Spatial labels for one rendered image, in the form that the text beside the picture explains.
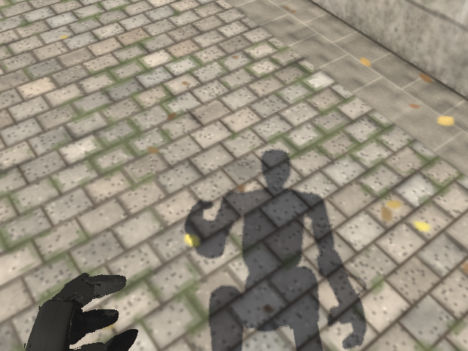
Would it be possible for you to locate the left robot hand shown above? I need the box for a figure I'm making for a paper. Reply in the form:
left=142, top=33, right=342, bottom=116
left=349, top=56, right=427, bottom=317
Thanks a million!
left=24, top=273, right=138, bottom=351

